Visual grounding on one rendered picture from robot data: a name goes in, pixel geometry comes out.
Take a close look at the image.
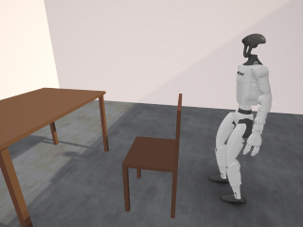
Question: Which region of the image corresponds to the left robot hand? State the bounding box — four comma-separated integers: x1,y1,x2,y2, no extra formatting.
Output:
243,133,262,156

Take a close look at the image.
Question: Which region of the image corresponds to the left robot forearm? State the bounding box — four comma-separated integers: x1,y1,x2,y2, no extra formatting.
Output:
252,96,272,135

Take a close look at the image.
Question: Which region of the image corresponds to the right robot shin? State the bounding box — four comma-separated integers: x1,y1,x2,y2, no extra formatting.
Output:
215,149,226,179

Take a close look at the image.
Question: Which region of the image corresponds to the robot left upper arm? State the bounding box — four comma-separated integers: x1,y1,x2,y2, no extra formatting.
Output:
251,65,273,105

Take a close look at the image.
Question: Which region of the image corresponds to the chair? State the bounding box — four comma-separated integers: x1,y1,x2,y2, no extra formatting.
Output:
122,94,183,218

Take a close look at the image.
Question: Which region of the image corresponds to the robot torso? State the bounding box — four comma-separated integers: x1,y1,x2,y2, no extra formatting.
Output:
234,61,263,125

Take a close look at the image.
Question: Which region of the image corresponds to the table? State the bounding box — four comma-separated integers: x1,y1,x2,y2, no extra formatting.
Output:
0,87,109,227

